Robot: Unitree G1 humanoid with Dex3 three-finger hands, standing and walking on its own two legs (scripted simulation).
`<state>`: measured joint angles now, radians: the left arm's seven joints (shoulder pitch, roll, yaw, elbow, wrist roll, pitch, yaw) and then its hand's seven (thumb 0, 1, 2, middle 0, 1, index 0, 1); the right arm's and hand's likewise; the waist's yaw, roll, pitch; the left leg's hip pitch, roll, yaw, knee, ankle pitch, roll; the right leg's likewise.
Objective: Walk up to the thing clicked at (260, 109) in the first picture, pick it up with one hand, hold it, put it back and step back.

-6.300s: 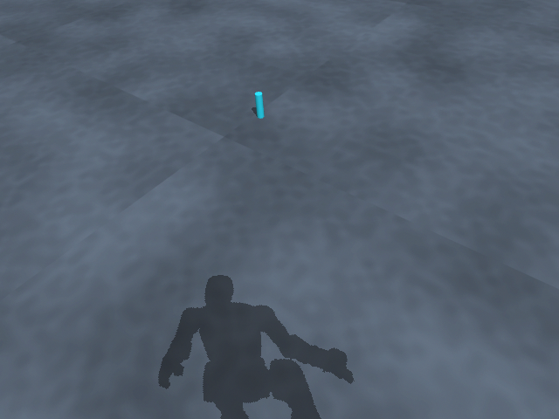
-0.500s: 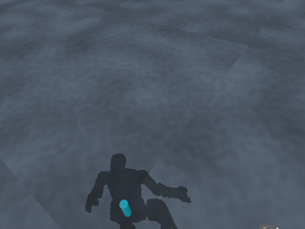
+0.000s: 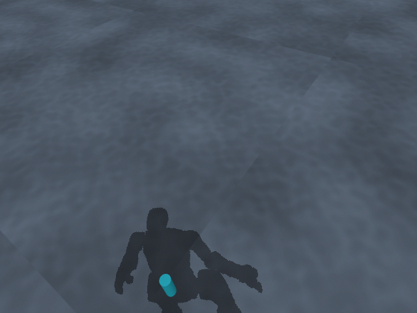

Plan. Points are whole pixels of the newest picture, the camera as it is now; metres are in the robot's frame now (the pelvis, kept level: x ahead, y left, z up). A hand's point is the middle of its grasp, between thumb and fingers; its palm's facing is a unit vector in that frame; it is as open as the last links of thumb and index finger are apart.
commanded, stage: walk up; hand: left
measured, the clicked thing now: (168, 285) +0.38 +0.23 -0.70
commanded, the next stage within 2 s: stand in 0.16 s
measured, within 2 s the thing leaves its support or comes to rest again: neither
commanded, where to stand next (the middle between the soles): +0.05 +0.01 m, yaw +0 degrees
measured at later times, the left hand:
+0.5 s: hand out of the picture +0.09 +0.25 -0.15, palm faces -0.02 -0.94 -0.34, open 7.4 cm
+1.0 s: hand out of the picture +0.10 +0.25 -0.15, palm faces -0.03 -0.94 -0.35, open 7.4 cm
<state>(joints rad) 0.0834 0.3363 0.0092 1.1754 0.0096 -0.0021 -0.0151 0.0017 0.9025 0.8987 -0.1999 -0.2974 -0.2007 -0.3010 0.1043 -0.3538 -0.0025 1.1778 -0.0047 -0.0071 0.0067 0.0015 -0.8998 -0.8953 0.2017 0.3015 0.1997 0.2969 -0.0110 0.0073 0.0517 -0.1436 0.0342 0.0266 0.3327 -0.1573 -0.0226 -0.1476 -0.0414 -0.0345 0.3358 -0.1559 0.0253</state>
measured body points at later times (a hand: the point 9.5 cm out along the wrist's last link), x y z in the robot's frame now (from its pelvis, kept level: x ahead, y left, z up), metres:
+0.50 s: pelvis +0.01 +0.00 +0.00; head +0.02 -0.01 +0.45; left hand +0.09 +0.30 -0.13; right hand +0.09 -0.31 -0.13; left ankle +0.02 +0.13 -0.75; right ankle +0.02 -0.13 -0.75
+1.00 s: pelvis +0.02 -0.01 +0.00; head +0.03 -0.01 +0.45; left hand +0.10 +0.30 -0.13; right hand +0.10 -0.31 -0.13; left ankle +0.02 +0.13 -0.75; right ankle +0.02 -0.13 -0.75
